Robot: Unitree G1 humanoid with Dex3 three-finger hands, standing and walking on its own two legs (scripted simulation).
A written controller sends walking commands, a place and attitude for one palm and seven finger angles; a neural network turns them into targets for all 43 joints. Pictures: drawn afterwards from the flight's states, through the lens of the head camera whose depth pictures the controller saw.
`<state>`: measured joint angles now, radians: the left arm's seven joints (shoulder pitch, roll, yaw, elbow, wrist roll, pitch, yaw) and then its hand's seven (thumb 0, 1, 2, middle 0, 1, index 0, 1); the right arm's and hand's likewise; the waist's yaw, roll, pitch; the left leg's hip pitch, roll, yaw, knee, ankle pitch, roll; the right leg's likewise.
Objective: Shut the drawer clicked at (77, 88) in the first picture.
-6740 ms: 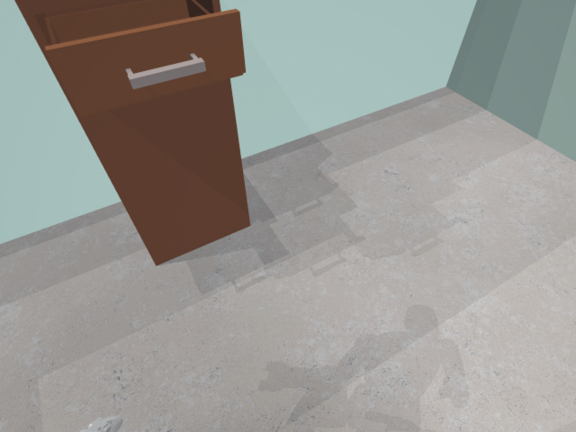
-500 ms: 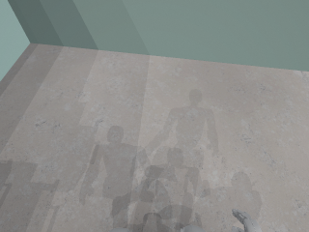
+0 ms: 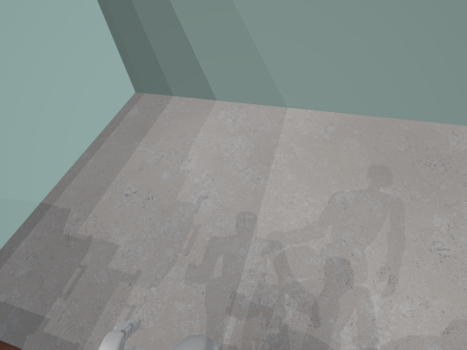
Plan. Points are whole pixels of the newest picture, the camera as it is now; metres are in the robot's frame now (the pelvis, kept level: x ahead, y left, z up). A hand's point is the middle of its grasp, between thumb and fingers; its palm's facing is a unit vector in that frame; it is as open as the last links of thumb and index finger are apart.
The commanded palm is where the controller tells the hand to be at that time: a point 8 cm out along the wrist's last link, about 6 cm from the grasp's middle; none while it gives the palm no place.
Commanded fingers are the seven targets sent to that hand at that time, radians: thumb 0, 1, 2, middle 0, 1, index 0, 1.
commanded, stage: turn to face it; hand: left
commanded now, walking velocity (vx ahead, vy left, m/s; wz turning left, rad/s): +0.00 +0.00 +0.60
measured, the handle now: out of the picture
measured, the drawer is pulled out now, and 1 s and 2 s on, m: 0.19 0.19 0.19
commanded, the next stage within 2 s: take the last steps up to it in 2.00 s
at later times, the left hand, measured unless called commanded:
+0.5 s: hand out of the picture -0.09 +0.26 -0.19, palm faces +0.38 -0.90 -0.23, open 7.4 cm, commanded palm none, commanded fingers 0.00 0.90 0.90 -0.20 -0.30 -0.20 -0.30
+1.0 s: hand out of the picture -0.02 +0.26 -0.14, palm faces +0.54 -0.80 -0.26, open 7.4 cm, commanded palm none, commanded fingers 0.00 0.90 0.90 -0.20 -0.30 -0.20 -0.30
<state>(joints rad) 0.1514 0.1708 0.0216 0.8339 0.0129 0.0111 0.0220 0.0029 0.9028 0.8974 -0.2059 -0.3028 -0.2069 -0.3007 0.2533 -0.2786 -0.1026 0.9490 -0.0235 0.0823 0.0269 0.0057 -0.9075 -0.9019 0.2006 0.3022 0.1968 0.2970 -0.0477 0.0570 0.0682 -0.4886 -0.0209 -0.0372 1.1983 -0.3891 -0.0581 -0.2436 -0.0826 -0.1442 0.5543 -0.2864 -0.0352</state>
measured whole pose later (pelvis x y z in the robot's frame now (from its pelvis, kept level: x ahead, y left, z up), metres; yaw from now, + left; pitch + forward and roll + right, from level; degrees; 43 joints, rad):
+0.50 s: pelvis -0.04 +0.05 -0.01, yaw +18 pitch -1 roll -2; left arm 0.25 0.28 0.09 0.96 0.02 0.09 0.02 0.01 0.91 0.90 -0.20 -0.30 -0.20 -0.30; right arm 0.13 -0.22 -0.05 0.89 -0.02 0.02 0.02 0.00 -0.91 -0.90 0.20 0.30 0.20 0.30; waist 0.04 -0.06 0.08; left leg -0.29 0.00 0.08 0.62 -0.32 0.07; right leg -0.46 -0.14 -0.13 1.07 -0.48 0.08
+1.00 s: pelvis -0.05 +0.01 +0.00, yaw +34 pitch +1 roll -1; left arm 0.08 0.21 0.06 0.86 0.00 0.05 0.02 0.00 0.91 0.90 -0.20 -0.30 -0.20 -0.30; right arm 0.30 -0.22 -0.07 0.96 -0.03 0.05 0.00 0.00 -0.90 -0.90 0.20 0.30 0.20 0.30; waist -0.07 0.04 0.05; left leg -0.32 -0.11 -0.18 0.47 -0.15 0.03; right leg -0.32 0.00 0.02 0.69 -0.40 0.08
